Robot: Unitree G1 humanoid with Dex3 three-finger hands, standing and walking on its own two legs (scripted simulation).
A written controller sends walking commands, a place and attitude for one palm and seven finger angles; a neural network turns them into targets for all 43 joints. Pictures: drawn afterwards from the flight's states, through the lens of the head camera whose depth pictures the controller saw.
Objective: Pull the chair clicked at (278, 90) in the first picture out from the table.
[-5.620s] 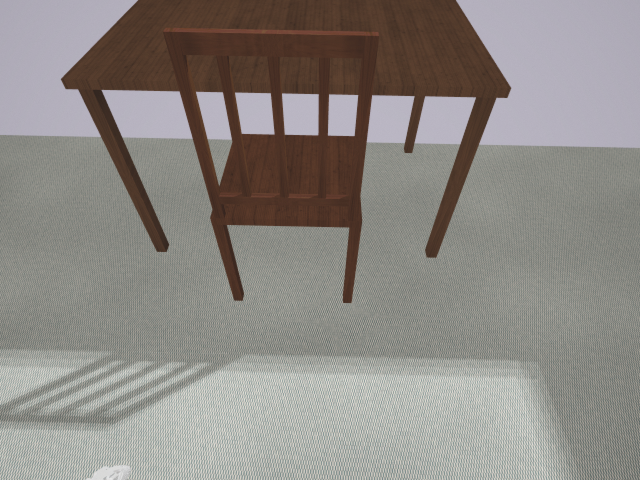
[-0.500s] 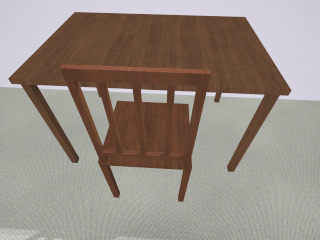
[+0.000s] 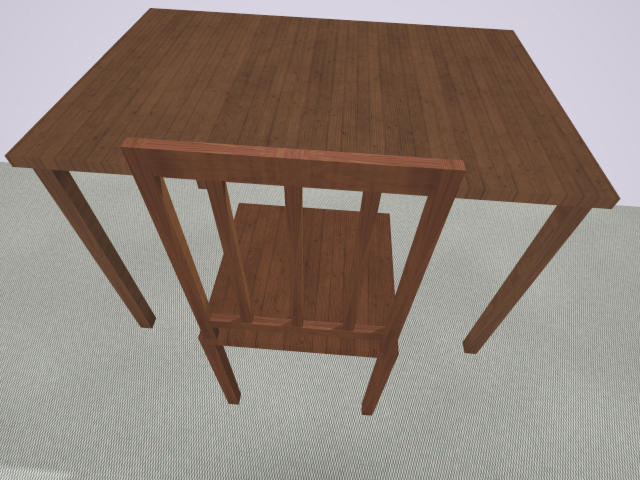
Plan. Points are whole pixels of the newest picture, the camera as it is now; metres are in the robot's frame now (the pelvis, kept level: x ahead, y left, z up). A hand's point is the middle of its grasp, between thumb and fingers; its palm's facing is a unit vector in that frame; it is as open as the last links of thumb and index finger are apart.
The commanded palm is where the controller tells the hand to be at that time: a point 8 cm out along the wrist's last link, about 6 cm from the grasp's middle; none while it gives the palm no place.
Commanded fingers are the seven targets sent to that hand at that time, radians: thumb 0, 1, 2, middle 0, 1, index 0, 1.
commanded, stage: come to a stop and stand still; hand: left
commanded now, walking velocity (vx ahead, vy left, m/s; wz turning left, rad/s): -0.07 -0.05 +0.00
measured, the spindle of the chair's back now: (296, 268) +0.44 +0.07 -0.05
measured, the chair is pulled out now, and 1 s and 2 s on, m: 0.00 0.00 0.00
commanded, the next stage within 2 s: look again from close up in 0.70 s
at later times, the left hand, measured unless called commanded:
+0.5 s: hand out of the picture +0.01 +0.20 -0.14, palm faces +0.01 -0.94 -0.33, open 7.4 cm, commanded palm none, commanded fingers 0.00 0.90 0.90 -0.20 -0.30 -0.20 -0.30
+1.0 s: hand out of the picture -0.02 +0.16 -0.16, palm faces -0.01 -0.97 -0.23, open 7.3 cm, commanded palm none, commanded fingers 0.00 0.90 0.90 -0.20 -0.30 -0.20 -0.30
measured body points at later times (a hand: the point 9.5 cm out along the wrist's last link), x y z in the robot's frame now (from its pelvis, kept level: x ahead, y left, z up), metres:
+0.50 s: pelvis -0.04 -0.03 +0.01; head -0.02 -0.04 +0.46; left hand +0.01 +0.25 -0.12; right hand +0.04 -0.28 -0.14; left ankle -0.03 +0.10 -0.73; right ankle -0.06 -0.12 -0.73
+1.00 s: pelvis -0.04 -0.02 +0.01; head -0.01 -0.03 +0.46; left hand -0.02 +0.21 -0.14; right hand -0.02 -0.25 -0.15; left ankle -0.03 +0.10 -0.73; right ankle -0.06 -0.12 -0.73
